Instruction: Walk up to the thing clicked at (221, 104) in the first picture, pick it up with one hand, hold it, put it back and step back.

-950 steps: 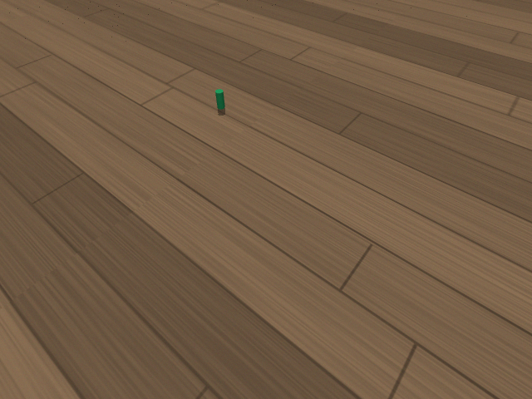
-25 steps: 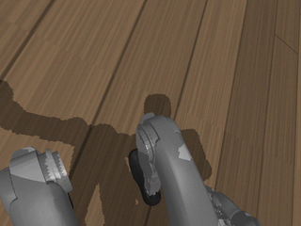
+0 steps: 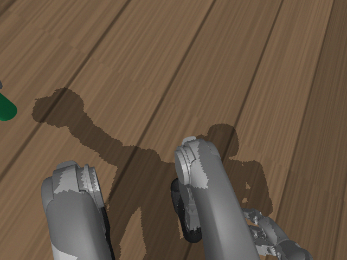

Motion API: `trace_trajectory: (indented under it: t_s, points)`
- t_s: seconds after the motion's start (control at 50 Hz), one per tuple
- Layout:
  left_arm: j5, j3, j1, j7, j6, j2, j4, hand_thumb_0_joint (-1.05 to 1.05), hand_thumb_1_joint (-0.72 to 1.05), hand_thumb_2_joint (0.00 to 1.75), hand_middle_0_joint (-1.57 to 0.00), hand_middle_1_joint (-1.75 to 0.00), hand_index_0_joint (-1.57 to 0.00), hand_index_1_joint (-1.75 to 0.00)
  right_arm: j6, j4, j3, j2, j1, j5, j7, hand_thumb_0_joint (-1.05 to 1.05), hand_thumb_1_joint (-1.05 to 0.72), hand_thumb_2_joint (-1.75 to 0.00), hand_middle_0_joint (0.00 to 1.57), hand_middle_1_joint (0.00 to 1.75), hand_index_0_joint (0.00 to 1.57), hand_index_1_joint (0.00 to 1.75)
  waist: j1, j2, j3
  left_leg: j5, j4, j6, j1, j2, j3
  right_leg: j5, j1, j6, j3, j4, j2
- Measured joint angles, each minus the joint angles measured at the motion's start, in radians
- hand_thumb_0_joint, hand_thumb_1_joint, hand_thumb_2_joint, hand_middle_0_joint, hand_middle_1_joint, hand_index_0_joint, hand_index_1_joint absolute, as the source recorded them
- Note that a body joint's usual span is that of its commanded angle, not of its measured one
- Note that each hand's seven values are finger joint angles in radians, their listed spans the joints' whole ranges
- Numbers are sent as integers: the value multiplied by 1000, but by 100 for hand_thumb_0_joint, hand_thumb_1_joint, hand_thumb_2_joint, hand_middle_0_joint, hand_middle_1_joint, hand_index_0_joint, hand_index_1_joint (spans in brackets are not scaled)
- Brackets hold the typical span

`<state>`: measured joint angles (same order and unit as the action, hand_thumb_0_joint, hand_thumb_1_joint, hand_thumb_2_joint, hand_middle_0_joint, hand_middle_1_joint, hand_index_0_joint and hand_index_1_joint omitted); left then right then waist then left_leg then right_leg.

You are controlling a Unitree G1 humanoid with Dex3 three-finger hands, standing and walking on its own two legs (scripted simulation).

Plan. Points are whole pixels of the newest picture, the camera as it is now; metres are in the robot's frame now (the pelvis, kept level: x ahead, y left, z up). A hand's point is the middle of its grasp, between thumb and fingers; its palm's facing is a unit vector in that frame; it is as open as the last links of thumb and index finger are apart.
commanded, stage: settle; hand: left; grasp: from above
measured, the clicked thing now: out of the picture +0.47 +0.34 -0.18
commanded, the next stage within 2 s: lift in 0.20 s
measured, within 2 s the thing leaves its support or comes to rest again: neither
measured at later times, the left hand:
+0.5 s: hand out of the picture +0.45 +0.35 -0.09, palm faces -0.43 -0.10 -0.90, open 8.2 cm
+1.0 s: hand out of the picture +0.38 +0.33 +0.06, palm faces -0.42 -0.14 -0.90, open 8.0 cm
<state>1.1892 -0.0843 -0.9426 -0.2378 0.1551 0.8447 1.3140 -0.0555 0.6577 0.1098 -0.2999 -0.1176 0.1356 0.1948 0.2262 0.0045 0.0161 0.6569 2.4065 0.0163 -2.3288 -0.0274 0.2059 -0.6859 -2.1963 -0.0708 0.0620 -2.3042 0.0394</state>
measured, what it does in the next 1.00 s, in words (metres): rises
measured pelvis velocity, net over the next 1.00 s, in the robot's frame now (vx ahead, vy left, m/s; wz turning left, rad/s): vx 0.00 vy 0.00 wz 0.10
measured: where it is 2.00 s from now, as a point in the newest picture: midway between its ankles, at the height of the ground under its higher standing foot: (147, 234)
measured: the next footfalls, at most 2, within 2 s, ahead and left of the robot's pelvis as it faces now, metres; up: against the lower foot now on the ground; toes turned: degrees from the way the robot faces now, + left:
none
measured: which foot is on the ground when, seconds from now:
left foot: down 0.00-1.00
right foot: down 0.00-1.00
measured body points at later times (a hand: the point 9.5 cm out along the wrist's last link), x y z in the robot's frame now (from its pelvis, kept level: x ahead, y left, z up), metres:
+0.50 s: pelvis -0.01 +0.00 +0.03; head +0.21 +0.08 +0.41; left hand +0.47 +0.35 -0.04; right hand +0.06 -0.27 -0.07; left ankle +0.08 +0.13 -0.30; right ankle +0.11 -0.14 -0.30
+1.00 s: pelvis +0.00 +0.00 +0.14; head +0.17 +0.06 +0.55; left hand +0.40 +0.34 +0.11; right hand +0.14 -0.26 +0.02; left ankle +0.08 +0.13 -0.30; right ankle +0.11 -0.14 -0.30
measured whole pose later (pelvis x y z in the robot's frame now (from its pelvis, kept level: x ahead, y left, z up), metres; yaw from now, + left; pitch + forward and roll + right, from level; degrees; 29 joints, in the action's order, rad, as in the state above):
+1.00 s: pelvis +0.00 +0.00 +0.14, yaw +6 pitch +32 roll -7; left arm 1.01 -0.01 -0.58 0.00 0.09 0.65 0.77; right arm 0.07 0.61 0.00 -0.27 -0.16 0.01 0.04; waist 0.11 -0.04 0.17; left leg 0.61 1.95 0.01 -1.90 -0.04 0.11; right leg -0.64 -1.81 -0.06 0.02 -1.89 0.00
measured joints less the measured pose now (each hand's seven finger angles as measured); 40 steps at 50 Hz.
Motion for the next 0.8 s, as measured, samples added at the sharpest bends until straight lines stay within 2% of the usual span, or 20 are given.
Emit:
trace_trajectory:
  t_s: [0.14, 0.24, 0.36, 0.46, 0.58, 0.68, 0.8]
  points:
    - [0, -8, 8, 63, 45, -6, -42, 2, 10, 68, -100, -81, -67, -78, 41, -11, -4, -9, -24, -17, -34, 0, -93, -91, 20, 30, 21, 30, -4, 2, -3, -19, -32, 4, 20, 3, -4, 15, 17, 6, 0, 24, -6]
    - [18, -19, 13, 61, 67, -4, -76, 2, 9, 68, -99, -81, -68, -78, 64, -5, -12, -13, -46, -23, -54, 0, -93, -91, 20, 30, 21, 30, -4, 6, -1, -30, -44, 6, 23, 7, -9, 22, 19, 12, -2, 32, -11]
    - [25, -12, -1, 53, 55, -2, -80, 3, 14, 71, -97, -82, -71, -78, 75, 2, -20, -8, -62, -30, -65, 0, -93, -91, 20, 30, 21, 30, 0, 1, 10, -40, -64, 1, 31, 7, -19, 29, 25, 12, -8, 48, -14]
    - [-8, -5, 13, 74, 24, -24, -99, 6, 18, 66, -95, -82, -71, -74, 81, 3, -31, 5, -78, -43, -70, 0, -94, -91, 20, 30, 21, 30, -5, -14, 36, -44, -95, -5, 42, 4, -31, 32, 35, 11, -15, 76, -17]
    - [-55, 11, 69, 141, -11, -70, -162, 9, 22, 60, -95, -81, -72, -69, 97, -3, -49, 23, -91, -69, -79, 0, -94, -91, 20, 30, 21, 30, -24, -29, 73, -39, -154, -12, 89, -2, -56, 28, 74, 11, -30, 126, -23]
    - [-84, 20, 133, 178, -11, -98, -254, 11, 25, 56, -97, -79, -73, -66, 108, -16, -62, 29, -92, -88, -92, 0, -94, -91, 20, 30, 21, 30, -47, -34, 99, -37, -212, -13, 145, -4, -70, 27, 124, 7, -37, 179, -29]
    - [-118, 30, 206, 197, -13, -122, -350, 12, 26, 54, -96, -78, -73, -65, 118, -30, -80, 30, -77, -105, -112, 0, -93, -91, 20, 30, 21, 30, -73, -37, 133, -37, -287, -11, 224, -6, -79, 29, 198, 8, -37, 250, -36]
